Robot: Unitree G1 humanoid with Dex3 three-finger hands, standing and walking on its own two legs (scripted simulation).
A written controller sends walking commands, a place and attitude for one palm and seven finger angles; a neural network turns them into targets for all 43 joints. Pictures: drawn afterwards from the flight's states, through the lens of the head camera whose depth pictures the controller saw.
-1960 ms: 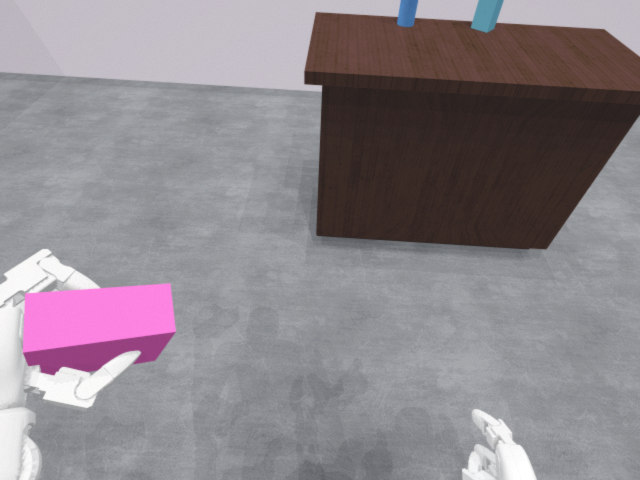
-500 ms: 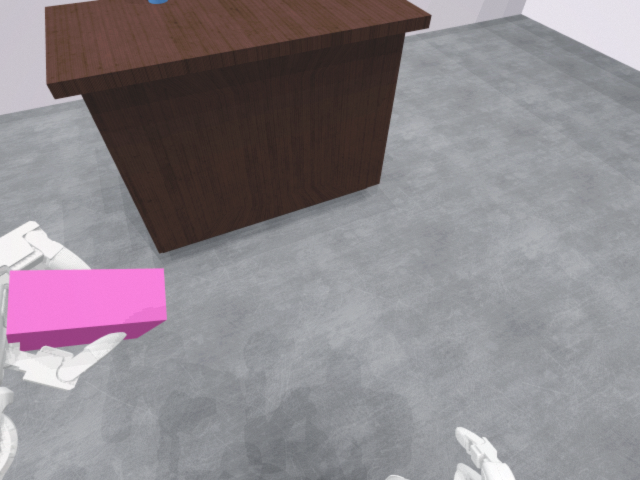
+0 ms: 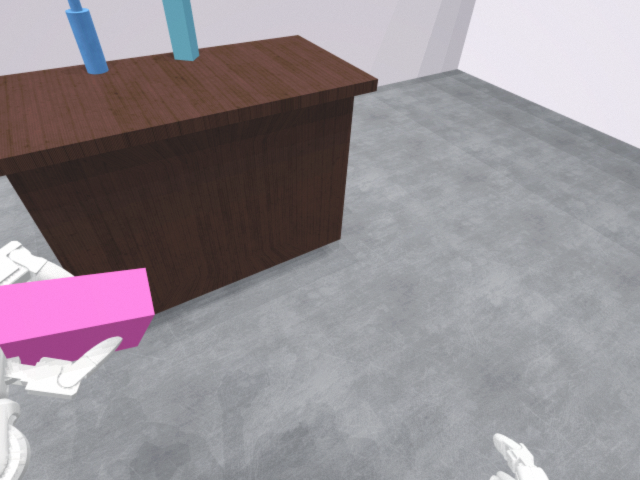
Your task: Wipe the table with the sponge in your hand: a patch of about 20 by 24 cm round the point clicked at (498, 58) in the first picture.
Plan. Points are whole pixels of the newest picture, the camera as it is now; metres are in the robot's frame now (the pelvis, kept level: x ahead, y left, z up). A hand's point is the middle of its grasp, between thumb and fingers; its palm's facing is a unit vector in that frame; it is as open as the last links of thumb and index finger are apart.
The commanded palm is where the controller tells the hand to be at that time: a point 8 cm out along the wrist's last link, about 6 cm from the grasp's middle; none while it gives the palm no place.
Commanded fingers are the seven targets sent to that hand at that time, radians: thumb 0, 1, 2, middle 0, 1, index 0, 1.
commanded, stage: walk to a spot facing it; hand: left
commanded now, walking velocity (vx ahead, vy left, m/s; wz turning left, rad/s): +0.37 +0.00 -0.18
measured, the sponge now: (99, 318) +0.22 +0.24 +0.16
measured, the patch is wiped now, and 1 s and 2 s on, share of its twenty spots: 0.00 0.00 0.00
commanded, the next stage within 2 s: turn to face it in 0.78 s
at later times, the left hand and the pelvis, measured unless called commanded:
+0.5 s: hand (227, 220) +0.38 +0.15 +0.16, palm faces +0.32 -0.82 -0.48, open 9.1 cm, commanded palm +0.32 +0.20 +0.19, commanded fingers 0.00 0.10 1.30 -1.20 -1.60 -1.20 -1.60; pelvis +0.15 -0.07 +0.01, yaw -2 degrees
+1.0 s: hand (239, 137) +0.50 +0.16 +0.21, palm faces +0.43 -0.80 -0.42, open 9.1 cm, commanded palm +0.45 +0.21 +0.19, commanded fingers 0.00 0.10 1.30 -1.20 -1.60 -1.20 -1.60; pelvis +0.31 -0.08 +0.01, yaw +3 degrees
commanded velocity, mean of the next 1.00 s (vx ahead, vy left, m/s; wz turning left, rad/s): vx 0.29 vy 0.00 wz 0.15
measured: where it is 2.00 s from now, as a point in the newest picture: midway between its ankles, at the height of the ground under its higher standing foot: (353, 438)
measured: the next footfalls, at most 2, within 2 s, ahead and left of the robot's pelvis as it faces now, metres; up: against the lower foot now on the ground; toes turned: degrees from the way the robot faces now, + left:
right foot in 0.30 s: +0.17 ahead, -0.15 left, +0.00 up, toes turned -13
left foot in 0.74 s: +0.39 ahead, +0.04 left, +0.00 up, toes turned +10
